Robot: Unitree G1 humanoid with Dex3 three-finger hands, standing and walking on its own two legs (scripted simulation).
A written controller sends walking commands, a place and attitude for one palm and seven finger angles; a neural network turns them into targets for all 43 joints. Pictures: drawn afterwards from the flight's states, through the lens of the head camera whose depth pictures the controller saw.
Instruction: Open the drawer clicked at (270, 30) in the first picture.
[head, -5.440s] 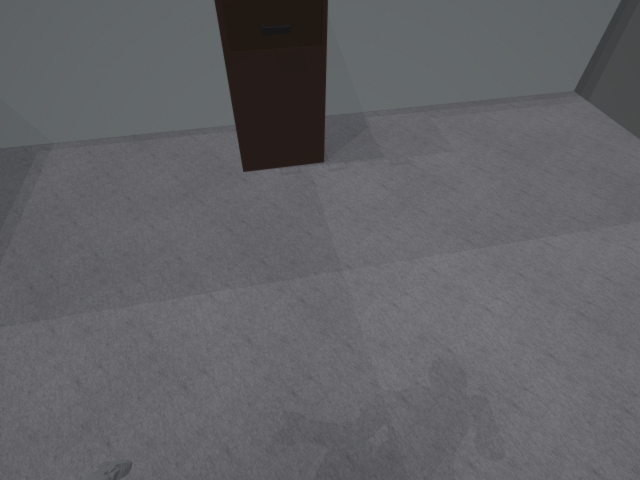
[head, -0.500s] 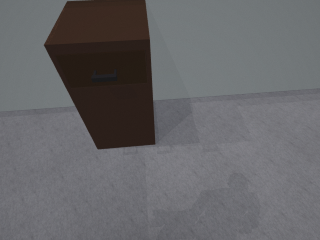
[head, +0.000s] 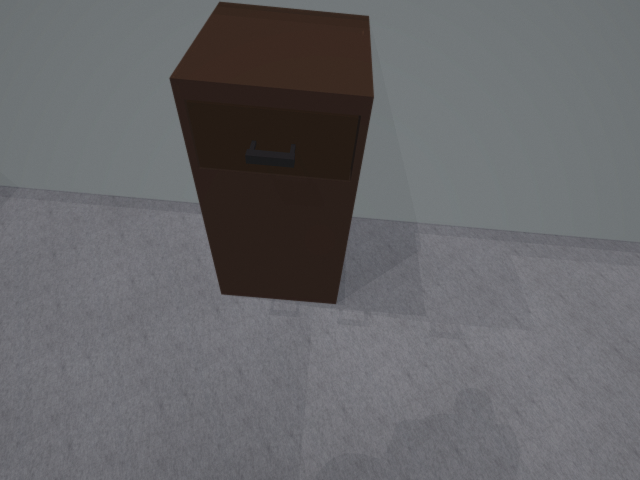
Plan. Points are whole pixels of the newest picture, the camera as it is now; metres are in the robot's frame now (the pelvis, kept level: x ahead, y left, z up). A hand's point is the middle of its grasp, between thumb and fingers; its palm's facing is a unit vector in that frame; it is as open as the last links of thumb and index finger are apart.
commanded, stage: take the last steps up to it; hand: left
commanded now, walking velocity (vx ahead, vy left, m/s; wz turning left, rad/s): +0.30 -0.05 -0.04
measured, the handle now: (271, 152) +0.78 +0.18 -0.08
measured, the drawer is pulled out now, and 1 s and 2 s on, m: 0.00 0.00 0.00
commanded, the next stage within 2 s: come to a stop and stand still in 0.60 s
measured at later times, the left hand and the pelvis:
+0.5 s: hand (251, 391) +0.27 +0.13 -0.16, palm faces +0.00 -0.98 -0.21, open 7.3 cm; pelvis +0.16 -0.05 -0.01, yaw +0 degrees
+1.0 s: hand (246, 406) +0.25 +0.13 -0.18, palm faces +0.03 -0.99 -0.16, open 7.3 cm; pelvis +0.27 -0.03 +0.00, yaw -3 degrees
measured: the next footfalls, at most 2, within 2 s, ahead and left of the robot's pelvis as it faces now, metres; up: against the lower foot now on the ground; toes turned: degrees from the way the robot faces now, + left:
right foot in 0.38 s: +0.25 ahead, -0.13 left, +0.00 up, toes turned -9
left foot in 0.82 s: +0.37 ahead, +0.09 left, +0.00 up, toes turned +6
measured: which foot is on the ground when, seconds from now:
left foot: down 0.00-0.38, up 0.40-0.80, down 0.82-1.00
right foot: up 0.00-0.36, down 0.38-0.90, up 0.92-1.00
